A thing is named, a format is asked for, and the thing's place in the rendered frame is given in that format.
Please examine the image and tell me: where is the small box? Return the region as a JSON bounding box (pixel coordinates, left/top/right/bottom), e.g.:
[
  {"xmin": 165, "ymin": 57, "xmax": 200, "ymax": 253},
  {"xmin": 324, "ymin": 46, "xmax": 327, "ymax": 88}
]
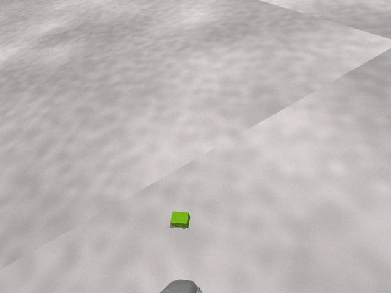
[{"xmin": 170, "ymin": 212, "xmax": 190, "ymax": 228}]

